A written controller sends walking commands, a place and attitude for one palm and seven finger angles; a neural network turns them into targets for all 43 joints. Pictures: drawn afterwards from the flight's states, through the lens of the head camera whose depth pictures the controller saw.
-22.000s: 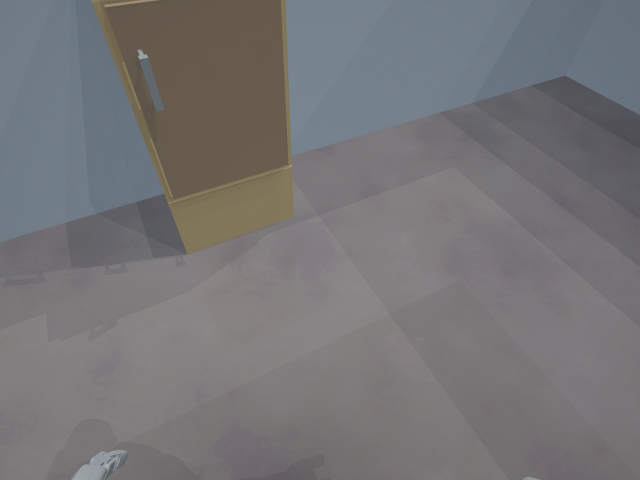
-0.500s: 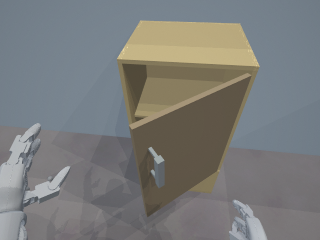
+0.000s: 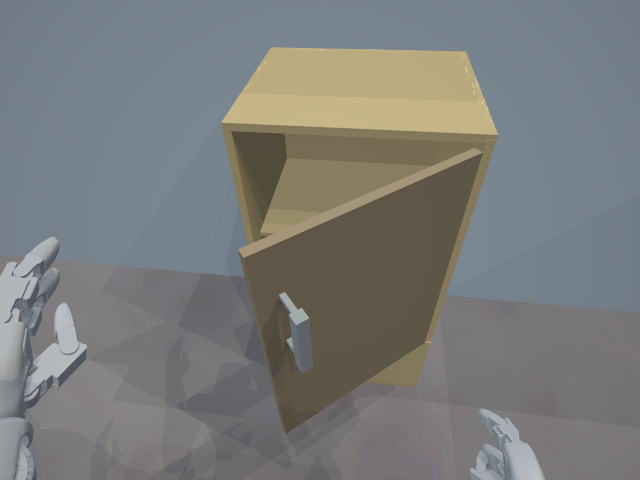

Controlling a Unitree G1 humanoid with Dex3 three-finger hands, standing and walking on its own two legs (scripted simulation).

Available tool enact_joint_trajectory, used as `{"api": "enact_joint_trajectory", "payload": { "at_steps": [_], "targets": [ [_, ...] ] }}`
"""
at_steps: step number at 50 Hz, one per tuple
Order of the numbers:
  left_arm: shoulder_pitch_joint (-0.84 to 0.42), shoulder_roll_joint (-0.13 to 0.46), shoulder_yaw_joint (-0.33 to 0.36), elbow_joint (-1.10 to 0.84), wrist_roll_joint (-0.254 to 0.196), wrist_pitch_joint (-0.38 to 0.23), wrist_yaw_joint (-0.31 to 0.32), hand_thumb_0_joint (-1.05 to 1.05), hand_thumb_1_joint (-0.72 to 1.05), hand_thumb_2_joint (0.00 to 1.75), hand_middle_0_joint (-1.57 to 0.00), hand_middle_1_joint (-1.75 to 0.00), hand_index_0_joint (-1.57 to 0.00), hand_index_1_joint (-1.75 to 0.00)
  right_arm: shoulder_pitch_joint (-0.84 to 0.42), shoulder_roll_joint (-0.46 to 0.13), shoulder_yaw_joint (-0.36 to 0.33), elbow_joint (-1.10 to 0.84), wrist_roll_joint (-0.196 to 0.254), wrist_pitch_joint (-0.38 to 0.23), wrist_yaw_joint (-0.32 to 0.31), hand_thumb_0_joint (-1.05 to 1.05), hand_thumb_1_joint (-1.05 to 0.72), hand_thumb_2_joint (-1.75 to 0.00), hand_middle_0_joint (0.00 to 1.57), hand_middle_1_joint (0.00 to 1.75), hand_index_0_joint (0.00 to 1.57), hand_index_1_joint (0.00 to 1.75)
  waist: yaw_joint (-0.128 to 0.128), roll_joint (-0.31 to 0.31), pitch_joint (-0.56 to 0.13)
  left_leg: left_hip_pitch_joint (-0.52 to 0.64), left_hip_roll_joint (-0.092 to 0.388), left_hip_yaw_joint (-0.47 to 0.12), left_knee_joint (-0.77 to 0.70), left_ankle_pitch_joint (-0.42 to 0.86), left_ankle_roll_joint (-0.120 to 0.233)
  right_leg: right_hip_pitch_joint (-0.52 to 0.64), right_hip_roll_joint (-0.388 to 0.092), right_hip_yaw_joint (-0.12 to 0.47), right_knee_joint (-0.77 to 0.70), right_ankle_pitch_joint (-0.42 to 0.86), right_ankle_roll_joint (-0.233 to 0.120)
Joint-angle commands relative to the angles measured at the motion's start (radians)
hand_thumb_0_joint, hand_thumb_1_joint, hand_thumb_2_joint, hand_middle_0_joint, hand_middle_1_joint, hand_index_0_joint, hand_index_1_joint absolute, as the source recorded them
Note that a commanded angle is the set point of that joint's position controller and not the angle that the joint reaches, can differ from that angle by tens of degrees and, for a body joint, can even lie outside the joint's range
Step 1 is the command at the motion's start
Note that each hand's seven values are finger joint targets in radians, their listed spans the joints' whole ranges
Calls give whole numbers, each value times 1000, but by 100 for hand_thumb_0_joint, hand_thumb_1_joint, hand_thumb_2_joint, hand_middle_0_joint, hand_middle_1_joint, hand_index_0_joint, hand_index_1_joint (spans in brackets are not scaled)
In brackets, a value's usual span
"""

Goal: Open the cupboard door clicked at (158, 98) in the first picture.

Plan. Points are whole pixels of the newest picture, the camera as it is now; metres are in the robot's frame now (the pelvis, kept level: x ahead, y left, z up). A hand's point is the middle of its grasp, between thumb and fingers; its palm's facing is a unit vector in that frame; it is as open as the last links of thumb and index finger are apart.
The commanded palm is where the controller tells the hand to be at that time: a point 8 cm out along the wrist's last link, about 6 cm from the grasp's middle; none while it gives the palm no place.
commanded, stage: draw the hand back to the body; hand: left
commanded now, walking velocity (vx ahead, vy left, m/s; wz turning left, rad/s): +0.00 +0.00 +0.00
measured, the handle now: (295, 333) +0.34 +0.09 -0.04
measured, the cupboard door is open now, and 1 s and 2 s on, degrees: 40 40 40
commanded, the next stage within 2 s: step back with the hand held close in 0.02 s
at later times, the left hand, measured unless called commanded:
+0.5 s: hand (71, 362) +0.17 +0.26 +0.15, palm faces +0.35 -0.78 -0.52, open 7.4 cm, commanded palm +0.11 +0.31 +0.17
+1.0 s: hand out of the picture +0.09 +0.31 +0.15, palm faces +0.50 -0.73 -0.46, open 7.4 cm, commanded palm +0.03 +0.34 +0.17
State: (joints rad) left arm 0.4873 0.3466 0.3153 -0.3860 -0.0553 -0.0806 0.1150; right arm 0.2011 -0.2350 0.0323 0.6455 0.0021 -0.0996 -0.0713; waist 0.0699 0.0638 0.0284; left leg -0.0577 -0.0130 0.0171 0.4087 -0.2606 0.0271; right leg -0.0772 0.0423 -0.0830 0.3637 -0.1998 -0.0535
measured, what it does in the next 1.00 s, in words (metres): shifts its weight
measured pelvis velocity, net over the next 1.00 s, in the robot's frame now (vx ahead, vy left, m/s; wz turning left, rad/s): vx -0.10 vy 0.03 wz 0.05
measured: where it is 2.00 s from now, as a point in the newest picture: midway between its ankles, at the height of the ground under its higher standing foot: outside the picture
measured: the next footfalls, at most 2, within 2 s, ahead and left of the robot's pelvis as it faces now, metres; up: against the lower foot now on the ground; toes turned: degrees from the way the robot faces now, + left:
right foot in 1.58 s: -0.29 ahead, -0.04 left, +0.00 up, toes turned -7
left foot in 1.72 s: -0.10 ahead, +0.11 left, +0.00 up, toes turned -6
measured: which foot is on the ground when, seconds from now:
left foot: down 0.00-1.00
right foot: down 0.00-1.00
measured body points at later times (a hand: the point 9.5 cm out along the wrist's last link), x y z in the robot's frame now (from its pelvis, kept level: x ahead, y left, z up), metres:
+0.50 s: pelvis -0.03 +0.01 +0.00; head -0.01 +0.00 +0.45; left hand +0.15 +0.30 +0.18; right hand +0.14 -0.25 -0.09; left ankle -0.02 +0.10 -0.74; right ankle +0.01 -0.08 -0.74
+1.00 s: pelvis -0.10 +0.03 -0.02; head -0.08 +0.05 +0.43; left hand +0.06 +0.34 +0.18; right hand +0.09 -0.20 -0.09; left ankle -0.02 +0.10 -0.74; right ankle -0.04 -0.08 -0.74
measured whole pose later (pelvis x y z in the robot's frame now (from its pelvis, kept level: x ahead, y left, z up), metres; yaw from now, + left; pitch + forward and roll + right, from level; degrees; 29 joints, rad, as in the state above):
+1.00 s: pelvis -0.10 +0.03 -0.02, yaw +3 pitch +0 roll -2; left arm 0.53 0.39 0.45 -0.53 -0.01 -0.21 0.16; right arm 0.20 -0.21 0.01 0.58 -0.01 -0.06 -0.08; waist 0.02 0.00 0.04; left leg -0.42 -0.05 0.00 0.61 -0.19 0.07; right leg -0.35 0.08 0.04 0.57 -0.22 -0.01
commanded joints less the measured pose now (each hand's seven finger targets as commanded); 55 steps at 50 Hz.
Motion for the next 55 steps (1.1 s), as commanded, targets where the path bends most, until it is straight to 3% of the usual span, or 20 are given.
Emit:
{"api": "enact_joint_trajectory", "payload": {
  "at_steps": [1,6,7,8,9,10,15,19,23,26,31,36,40,44,47,49,51,53,54,55],
  "targets": [
    [-101,196,137,-208,-5,-73,20,0,90,90,-20,-30,-20,-30,-151,-91,-39,-158,-1,-70,-9,0,-90,-90,20,30,20,30,-1,12,-39,-49,30,-45,-65,201,-5,27,-55,90,-77,119,21],
    [-91,170,118,-141,-12,-78,10,0,90,90,-20,-30,-20,-30,-155,-92,-48,-149,2,-65,-9,0,-90,-90,20,30,20,30,-4,-47,-4,-49,30,-33,-63,149,7,-1,-60,107,-111,44,30],
    [-189,196,120,-208,-9,-90,12,0,90,90,-20,-30,-20,-30,-163,-96,-48,-152,3,-69,-9,0,-90,-90,20,30,20,30,-9,-21,-45,-34,26,-32,-58,148,9,9,-64,113,-111,42,31],
    [-207,296,240,-206,-2,-121,21,0,90,90,-20,-30,-20,-30,-128,-118,-53,-181,13,-50,-8,0,-90,-90,20,30,20,30,-54,-78,39,-103,38,-67,-5,86,24,-126,-115,213,-172,41,40],
    [-111,218,185,-132,-1,-121,10,0,90,90,-20,-30,-20,-30,-123,-109,-61,-160,6,-35,-5,0,-90,-90,20,30,20,30,-57,-115,7,-84,34,-66,36,73,23,-141,-145,215,-187,14,39],
    [-112,222,179,-151,4,-124,10,0,90,90,-20,-30,-20,-30,-135,-111,-61,-169,5,-28,-1,0,-90,-90,20,30,20,30,-54,-85,12,-83,29,-62,45,78,23,-159,-155,215,-191,27,35],
    [6,220,176,-237,2,-146,19,0,90,90,-20,-30,-20,-30,-126,-116,-69,-181,2,-11,-5,0,-90,-90,20,30,20,30,-59,2,-135,-90,43,-56,45,144,12,-110,-177,180,-108,112,18],
    [50,260,227,-292,-2,-153,36,0,90,90,-20,-30,-20,-30,-123,-113,-81,-202,6,3,-15,0,-90,-90,20,30,20,30,-59,-48,-200,-132,63,-72,29,241,7,-49,-152,158,-23,234,23],
    [74,260,240,-279,-7,-146,45,0,90,90,-20,-30,-20,-30,-127,-116,-88,-214,12,17,-22,0,-90,-90,20,30,20,30,-61,-61,-193,-176,74,-87,33,295,3,-47,-145,155,26,305,21],
    [91,249,230,-271,-5,-143,47,0,90,90,-20,-30,-20,-30,-132,-119,-89,-217,13,20,-26,0,-90,-90,20,30,20,30,-60,-27,-180,-205,86,-104,19,285,6,-57,-134,149,49,281,21],
    [89,240,219,-288,9,-141,51,0,90,90,-20,-30,-20,-30,-130,-130,-87,-229,10,22,-25,0,-90,-90,20,30,20,30,-58,-15,-136,-336,113,-145,-46,94,28,-51,-104,152,75,112,32],
    [50,235,223,-332,39,-156,61,0,90,90,-20,-30,-20,-30,-116,-141,-85,-248,-3,13,-29,0,-90,-90,20,30,20,30,-63,18,-82,-549,145,-203,-126,-276,68,11,-72,160,144,-47,44],
    [0,236,244,-364,74,-165,77,0,90,90,-20,-30,-20,-30,-106,-147,-92,-249,-31,4,-43,0,-90,-90,20,30,20,30,-61,99,-78,-715,218,-304,-242,-453,101,133,4,123,338,-4,62],
    [7,225,245,-347,73,-175,67,0,90,90,-20,-30,-20,-30,-91,-127,-95,-248,-23,-12,-32,0,-90,-90,20,30,20,30,-73,45,-83,-682,189,-252,-128,-369,105,96,-14,184,310,34,47],
    [1,238,233,-336,38,-189,59,0,90,90,-20,-30,-20,-30,-78,-118,-91,-219,-10,-18,-18,0,-90,-90,20,30,20,30,-90,-69,-118,-396,86,-164,47,-88,35,-139,-110,313,111,161,-5],
    [-26,229,204,-345,31,-190,52,0,90,90,-20,-30,-20,-30,-83,-120,-97,-209,-1,-17,-9,0,-90,-90,20,30,20,30,-90,-108,-142,-276,53,-120,161,-57,13,-258,-162,365,33,76,-34],
    [-14,241,205,-346,26,-198,56,0,90,90,-20,-30,-20,-30,-89,-115,-95,-196,1,-16,-8,0,-90,-90,20,30,20,30,-91,-120,-129,-217,35,-104,223,-83,0,-352,-197,377,-25,-27,-55],
    [-16,261,215,-368,25,-206,58,0,90,90,-20,-30,-20,-30,-100,-114,-91,-197,2,-15,-7,0,-90,-90,20,30,20,30,-88,-106,-103,-198,29,-102,233,-98,-4,-419,-199,353,-46,-118,-52],
    [1,276,235,-362,23,-208,60,0,90,90,-20,-30,-20,-30,-104,-111,-88,-198,2,-12,-8,0,-90,-90,20,30,20,30,-87,-99,-94,-213,35,-114,191,-99,-1,-421,-175,322,-31,-128,-39],
    [8,292,251,-378,23,-210,62,0,90,90,-20,-30,-20,-30,-121,-122,-90,-201,0,-10,-12,0,-90,-90,20,30,20,30,-83,-18,-85,-246,53,-141,125,-110,7,-401,-139,291,8,-130,-24]
  ]
}}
